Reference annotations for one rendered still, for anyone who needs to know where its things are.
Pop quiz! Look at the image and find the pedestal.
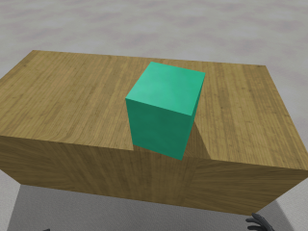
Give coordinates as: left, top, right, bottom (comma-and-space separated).
0, 50, 308, 217

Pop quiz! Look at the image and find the carton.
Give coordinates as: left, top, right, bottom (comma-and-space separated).
125, 62, 206, 161

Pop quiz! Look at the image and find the right robot hand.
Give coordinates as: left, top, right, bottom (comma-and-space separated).
245, 213, 275, 231

